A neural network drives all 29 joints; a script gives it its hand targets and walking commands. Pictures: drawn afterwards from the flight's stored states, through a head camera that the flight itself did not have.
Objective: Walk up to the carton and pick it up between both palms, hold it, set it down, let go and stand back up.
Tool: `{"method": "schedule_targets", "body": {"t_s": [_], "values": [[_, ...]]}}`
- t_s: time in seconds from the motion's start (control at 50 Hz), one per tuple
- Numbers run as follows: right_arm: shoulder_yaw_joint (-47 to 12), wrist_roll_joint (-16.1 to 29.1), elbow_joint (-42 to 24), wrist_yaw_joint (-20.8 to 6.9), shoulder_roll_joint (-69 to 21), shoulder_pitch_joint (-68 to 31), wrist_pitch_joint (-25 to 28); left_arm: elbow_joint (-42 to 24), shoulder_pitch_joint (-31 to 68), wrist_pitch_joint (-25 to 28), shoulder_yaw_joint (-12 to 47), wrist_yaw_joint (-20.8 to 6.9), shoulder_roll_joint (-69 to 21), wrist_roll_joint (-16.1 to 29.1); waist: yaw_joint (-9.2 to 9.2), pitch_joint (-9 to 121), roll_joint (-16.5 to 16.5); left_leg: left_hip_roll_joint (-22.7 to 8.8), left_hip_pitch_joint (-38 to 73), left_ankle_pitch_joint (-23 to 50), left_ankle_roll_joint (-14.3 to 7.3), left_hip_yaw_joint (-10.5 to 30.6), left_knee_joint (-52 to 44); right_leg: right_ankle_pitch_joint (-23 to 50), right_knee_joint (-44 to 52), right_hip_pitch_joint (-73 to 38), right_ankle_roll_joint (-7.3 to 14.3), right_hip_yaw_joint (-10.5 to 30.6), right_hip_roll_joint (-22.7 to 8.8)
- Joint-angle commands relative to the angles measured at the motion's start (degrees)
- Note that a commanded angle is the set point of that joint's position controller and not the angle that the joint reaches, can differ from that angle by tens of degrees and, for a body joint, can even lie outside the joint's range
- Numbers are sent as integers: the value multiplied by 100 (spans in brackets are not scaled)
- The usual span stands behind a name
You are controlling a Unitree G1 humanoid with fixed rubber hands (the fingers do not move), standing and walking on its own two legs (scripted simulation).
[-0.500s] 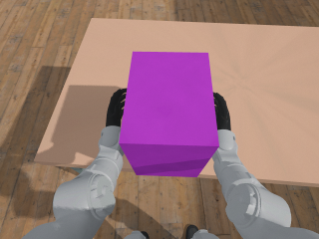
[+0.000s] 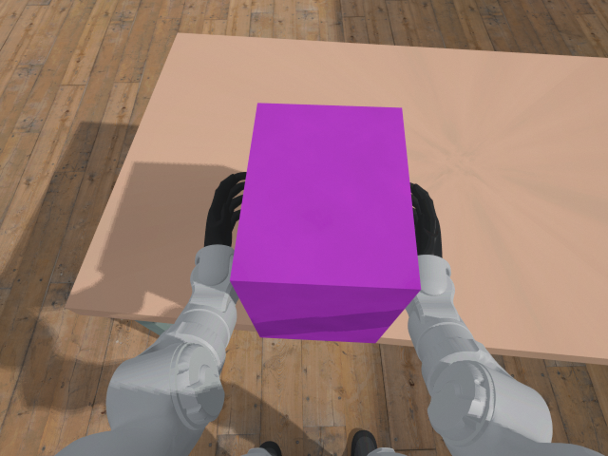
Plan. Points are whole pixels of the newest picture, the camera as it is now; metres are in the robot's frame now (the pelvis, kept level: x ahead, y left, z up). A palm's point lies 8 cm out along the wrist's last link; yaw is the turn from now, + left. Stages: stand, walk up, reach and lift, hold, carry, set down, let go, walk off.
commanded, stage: reach and lift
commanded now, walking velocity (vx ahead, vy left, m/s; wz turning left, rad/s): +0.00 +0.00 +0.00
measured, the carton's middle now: (322, 236) +0.41 +0.00 -0.04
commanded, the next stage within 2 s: none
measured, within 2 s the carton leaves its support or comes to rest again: leaves its support in 1.60 s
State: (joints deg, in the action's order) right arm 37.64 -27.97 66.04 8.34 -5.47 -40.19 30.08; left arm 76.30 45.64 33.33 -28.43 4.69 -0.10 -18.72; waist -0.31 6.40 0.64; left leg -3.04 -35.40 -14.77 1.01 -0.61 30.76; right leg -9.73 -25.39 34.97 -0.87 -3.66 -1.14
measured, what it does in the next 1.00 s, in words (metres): stands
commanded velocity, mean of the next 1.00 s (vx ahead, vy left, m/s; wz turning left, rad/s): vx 0.00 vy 0.00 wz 0.00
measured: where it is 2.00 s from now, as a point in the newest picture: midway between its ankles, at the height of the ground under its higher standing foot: outside the picture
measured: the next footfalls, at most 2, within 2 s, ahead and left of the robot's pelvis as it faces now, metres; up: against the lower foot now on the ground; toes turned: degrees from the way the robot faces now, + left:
none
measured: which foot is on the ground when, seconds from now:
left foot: down 0.00-1.00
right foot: down 0.00-1.00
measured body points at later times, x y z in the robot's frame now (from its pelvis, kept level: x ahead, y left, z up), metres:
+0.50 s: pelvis +0.00 +0.00 +0.00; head +0.11 +0.01 +0.44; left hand +0.41 +0.14 -0.01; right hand +0.40 -0.14 -0.01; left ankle -0.02 +0.12 -0.73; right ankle +0.01 -0.13 -0.73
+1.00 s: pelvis +0.00 +0.00 +0.00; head +0.11 +0.01 +0.44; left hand +0.41 +0.14 -0.01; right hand +0.40 -0.14 -0.01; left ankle -0.02 +0.12 -0.73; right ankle +0.01 -0.13 -0.73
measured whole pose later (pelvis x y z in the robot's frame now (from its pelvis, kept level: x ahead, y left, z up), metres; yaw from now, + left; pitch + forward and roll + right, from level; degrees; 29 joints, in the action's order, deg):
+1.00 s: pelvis +0.00 +0.00 +0.00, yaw +0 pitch +21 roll -2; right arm 31.4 -24.0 73.3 11.9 -2.4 -41.2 35.6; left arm 77.7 46.2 34.5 -24.1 5.3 0.8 -15.2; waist -0.2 8.5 -0.4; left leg -3.4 -37.8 -13.3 1.4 0.1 29.7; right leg -7.9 -23.3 36.7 -0.5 -4.4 -0.7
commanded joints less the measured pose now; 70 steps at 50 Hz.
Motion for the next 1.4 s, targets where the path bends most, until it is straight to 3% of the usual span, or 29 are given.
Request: {"method": "schedule_targets", "body": {"t_s": [0.0, 0.2, 0.22, 0.28, 0.34, 0.44, 0.48, 0.5, 0.58, 0.66, 0.7, 0.76, 0.86, 0.88, 0.92, 0.98, 1.06, 1.08, 1.1, 1.14, 1.16, 1.24, 1.26, 1.3, 1.32, 1.34, 1.38], "values": [[-1835, -762, 529, -920, -3276, -2619, 227, 243, 2240, -124, 936, -553, -2432, -530, -176, 3191, -10, 254, 386, 2022, 76, -451, -256, 2340, -273, -2948, 77, -128, 160], [-1844, -748, 665, -883, -3289, -2626, 259, 326, 2273, -108, 927, -545, -2410, -506, -172, 3140, 14, 257, 312, 1881, 57, -444, -281, 2226, -238, -2854, 89, -123, 161], [-1784, -765, 706, -870, -3228, -2582, 248, 315, 2163, -153, 800, -550, -2412, -637, -136, 3097, -96, 275, 447, 2103, 77, -440, -275, 2363, -237, -2918, 129, -114, 162], [-1856, -718, 729, -868, -3265, -2543, 304, 250, 2053, -215, 831, -589, -2495, -661, -175, 3159, 22, 268, 645, 2462, 134, -457, -210, 2586, -229, -2829, 158, -136, 214], [-1787, -758, 780, -841, -3222, -2452, 303, 253, 1958, -270, 781, -597, -2571, -751, -128, 3000, 33, 278, 578, 2356, 139, -445, -255, 2557, -148, -2905, 175, -120, 203], [-1754, -805, 667, -834, -3321, -2600, 284, 196, 2152, -231, 775, -530, -2535, -745, -239, 3143, -55, 292, 449, 2077, 56, -486, -342, 2257, -135, -2853, 150, -126, 203], [-1781, -816, 654, -810, -3282, -2578, 252, 155, 2185, -255, 778, -528, -2531, -736, -229, 3155, -63, 288, 385, 2014, 38, -516, -339, 2369, -148, -2945, 125, -100, 184], [-1714, -829, 641, -796, -3188, -2613, 279, 198, 2132, -286, 794, -528, -2568, -724, -128, 3182, -12, 288, 407, 2076, 69, -487, -361, 2429, -142, -2966, 130, -123, 183], [-1811, -806, 569, -794, -3254, -2683, 326, 173, 2179, -259, 763, -547, -2584, -722, -219, 3227, -109, 301, 376, 1907, 36, -532, -391, 2356, -127, -2973, 115, -135, 188], [-1892, -827, 601, -761, -3188, -2680, 486, 62, 2154, -228, 915, -553, -2755, -723, -106, 3418, -50, 261, 632, 2367, 103, -479, -364, 2794, -131, -2971, 129, -208, 231], [-1942, -789, 522, -746, -3202, -2820, 655, 137, 2165, -186, 1023, -540, -2871, -731, -173, 3505, 85, 250, 712, 2567, 168, -478, -297, 2815, -146, -2881, 165, -220, 234], [-2063, -844, 698, -722, -3279, -2828, 815, 139, 2285, -45, 1234, -532, -2914, -580, -80, 3706, -62, 228, 540, 2599, 172, -478, -287, 3090, -197, -2979, 140, -237, 261], [-2538, -590, 832, -719, -3332, -2853, 976, 226, 2222, 119, 1490, -554, -3011, -382, -129, 3844, -36, 247, 431, 2832, 158, -396, -199, 3721, -350, -3227, 101, -161, 246], [-2556, -552, 767, -716, -3333, -2904, 1012, 224, 2266, 138, 1504, -573, -3031, -351, -179, 3810, -32, 271, 346, 2629, 164, -408, -239, 3543, -326, -3205, 100, -126, 245], [-2525, -548, 879, -693, -3299, -2962, 1086, 237, 2453, 191, 1618, -586, -3101, -271, -53, 3864, 71, 266, 499, 2732, 220, -368, -213, 3467, -320, -2985, 118, -168, 267], [-2643, -534, 906, -692, -3223, -3101, 1151, 339, 2437, 240, 1627, -579, -3151, -257, -128, 3961, 28, 274, 638, 2748, 209, -360, -125, 3466, -334, -2839, 100, -182, 311], [-2838, -369, 982, -696, -3285, -3284, 1111, 414, 2683, 332, 1943, -580, -3097, 80, -115, 4256, -23, 274, 451, 2539, 178, -327, -71, 3423, -432, -2802, 83, -164, 339], [-2888, -338, 1043, -685, -3236, -3178, 1086, 371, 2701, 351, 2046, -578, -3167, 165, -36, 4277, 74, 277, 508, 2509, 205, -327, -76, 3349, -440, -2743, 90, -137, 333], [-2906, -259, 1020, -698, -3219, -3274, 1063, 480, 2716, 342, 2029, -574, -3164, 150, -136, 4255, 44, 287, 511, 2413, 187, -321, -56, 3208, -446, -2640, 83, -166, 344], [-2930, -176, 1002, -677, -3221, -3440, 1025, 659, 2780, 315, 1961, -598, -3178, 216, -163, 4150, 69, 322, 465, 2228, 174, -326, -27, 3033, -425, -2510, 57, -128, 342], [-2949, -189, 989, -673, -3216, -3553, 1002, 706, 2877, 342, 1974, -607, -3207, 295, -140, 4195, -92, 333, 373, 2010, 135, -334, -19, 2925, -472, -2509, 39, -146, 363], [-3258, 46, 1020, -644, -3413, -3614, 881, 749, 3068, 396, 2214, -634, -3211, 564, -131, 4391, 87, 362, 143, 2024, 133, -310, 77, 3199, -661, -2719, 56, -51, 346], [-3333, 90, 992, -625, -3388, -3671, 830, 759, 3082, 388, 2250, -642, -3266, 632, -111, 4462, 4, 380, 31, 1907, 129, -323, 129, 3179, -709, -2748, 22, -35, 365], [-3490, 204, 997, -596, -3483, -3638, 752, 707, 3189, 414, 2365, -638, -3243, 782, -73, 4555, -113, 377, 45, 2005, 111, -267, 210, 3342, -822, -2755, 11, -65, 408], [-3489, 283, 962, -603, -3482, -3693, 720, 617, 3329, 411, 2496, -620, -3309, 866, -61, 4698, 96, 387, 152, 2168, 134, -236, 239, 3340, -837, -2656, 21, -25, 411], [-3645, 403, 964, -582, -3561, -3630, 673, 604, 3257, 393, 2578, -608, -3378, 900, 8, 4681, 110, 395, 297, 2430, 172, -220, 338, 3543, -870, -2692, 14, -14, 429], [-3868, 572, 757, -585, -3644, -3753, 568, 574, 3326, 345, 2726, -605, -3420, 1058, -20, 4785, 84, 399, 304, 2514, 167, -149, 430, 3578, -928, -2586, 15, -17, 480]]}}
